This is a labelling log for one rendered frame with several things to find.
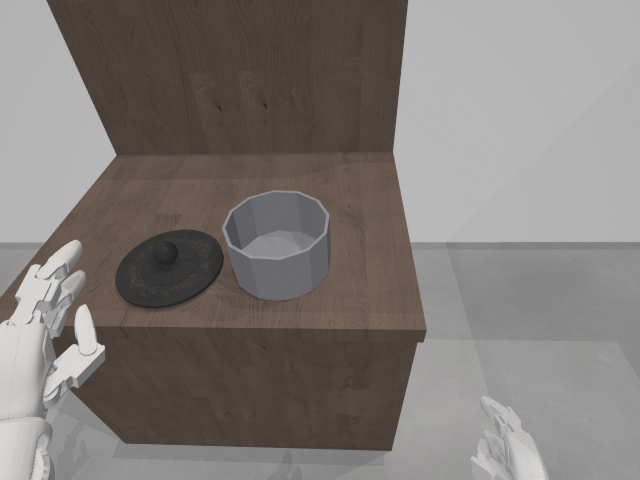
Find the robot left hand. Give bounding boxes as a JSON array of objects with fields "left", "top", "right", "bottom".
[{"left": 0, "top": 240, "right": 105, "bottom": 420}]

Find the table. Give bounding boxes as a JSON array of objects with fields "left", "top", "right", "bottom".
[{"left": 0, "top": 0, "right": 427, "bottom": 451}]

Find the knob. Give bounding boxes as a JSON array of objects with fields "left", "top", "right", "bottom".
[{"left": 152, "top": 241, "right": 178, "bottom": 265}]

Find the pot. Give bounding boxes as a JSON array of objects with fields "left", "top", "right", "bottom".
[{"left": 222, "top": 190, "right": 331, "bottom": 301}]

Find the robot right hand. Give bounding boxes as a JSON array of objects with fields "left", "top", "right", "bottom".
[{"left": 471, "top": 396, "right": 549, "bottom": 480}]

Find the robot left forearm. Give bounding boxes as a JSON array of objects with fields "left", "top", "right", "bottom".
[{"left": 0, "top": 417, "right": 55, "bottom": 480}]

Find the lid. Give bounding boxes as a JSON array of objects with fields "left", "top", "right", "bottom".
[{"left": 115, "top": 230, "right": 224, "bottom": 309}]

